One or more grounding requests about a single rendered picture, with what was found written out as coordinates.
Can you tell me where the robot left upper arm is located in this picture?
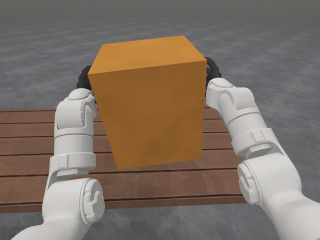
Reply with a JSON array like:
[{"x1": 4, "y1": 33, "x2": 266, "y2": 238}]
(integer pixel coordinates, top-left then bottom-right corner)
[{"x1": 11, "y1": 177, "x2": 105, "y2": 240}]

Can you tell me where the robot left hand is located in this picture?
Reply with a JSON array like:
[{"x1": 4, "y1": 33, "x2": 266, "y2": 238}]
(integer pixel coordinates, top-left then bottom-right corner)
[{"x1": 76, "y1": 65, "x2": 97, "y2": 104}]

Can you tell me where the carton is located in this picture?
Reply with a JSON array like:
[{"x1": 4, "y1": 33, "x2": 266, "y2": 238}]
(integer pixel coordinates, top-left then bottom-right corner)
[{"x1": 87, "y1": 35, "x2": 207, "y2": 170}]

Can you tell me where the left robot forearm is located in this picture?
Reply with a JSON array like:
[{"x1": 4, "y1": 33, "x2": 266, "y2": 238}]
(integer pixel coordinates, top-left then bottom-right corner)
[{"x1": 42, "y1": 88, "x2": 98, "y2": 220}]

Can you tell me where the robot right hand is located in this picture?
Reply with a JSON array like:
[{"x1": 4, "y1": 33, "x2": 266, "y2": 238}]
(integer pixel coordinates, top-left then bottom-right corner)
[{"x1": 204, "y1": 56, "x2": 222, "y2": 97}]

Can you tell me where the right robot forearm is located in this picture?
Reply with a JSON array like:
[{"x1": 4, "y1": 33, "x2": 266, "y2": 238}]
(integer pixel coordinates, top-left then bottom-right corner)
[{"x1": 206, "y1": 77, "x2": 302, "y2": 191}]

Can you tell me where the table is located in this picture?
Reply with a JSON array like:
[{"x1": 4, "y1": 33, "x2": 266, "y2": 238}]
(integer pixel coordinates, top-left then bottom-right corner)
[{"x1": 0, "y1": 105, "x2": 248, "y2": 214}]

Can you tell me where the robot right upper arm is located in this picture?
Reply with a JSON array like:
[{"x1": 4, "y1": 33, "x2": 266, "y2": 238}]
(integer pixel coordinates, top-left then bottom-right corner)
[{"x1": 237, "y1": 152, "x2": 320, "y2": 240}]

